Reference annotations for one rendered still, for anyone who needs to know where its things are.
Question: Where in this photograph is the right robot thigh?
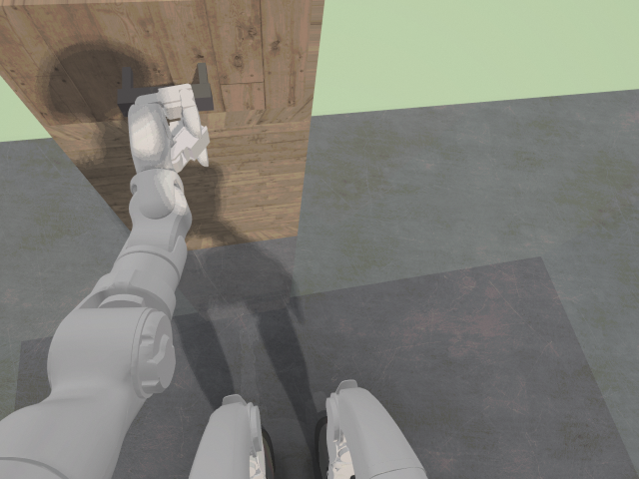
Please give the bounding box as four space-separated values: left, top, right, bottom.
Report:
325 387 428 479

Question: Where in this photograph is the handle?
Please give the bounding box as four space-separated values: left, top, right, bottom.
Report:
117 63 214 117

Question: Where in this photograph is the robot left hand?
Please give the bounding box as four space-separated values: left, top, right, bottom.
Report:
128 84 210 174

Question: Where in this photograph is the robot right shin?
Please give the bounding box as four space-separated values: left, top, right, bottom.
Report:
326 380 357 479

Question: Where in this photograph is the drawer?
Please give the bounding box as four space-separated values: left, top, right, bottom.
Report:
0 0 313 126

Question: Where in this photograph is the cabinet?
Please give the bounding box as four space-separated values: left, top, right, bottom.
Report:
0 0 324 250

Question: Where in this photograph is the left robot forearm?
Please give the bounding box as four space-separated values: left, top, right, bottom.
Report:
47 169 192 390

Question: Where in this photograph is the robot left upper arm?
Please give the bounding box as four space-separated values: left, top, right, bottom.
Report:
0 307 176 479

